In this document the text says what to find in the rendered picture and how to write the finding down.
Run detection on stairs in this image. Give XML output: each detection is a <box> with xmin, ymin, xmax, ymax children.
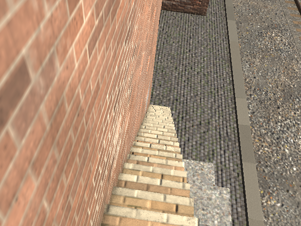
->
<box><xmin>101</xmin><ymin>105</ymin><xmax>199</xmax><ymax>226</ymax></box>

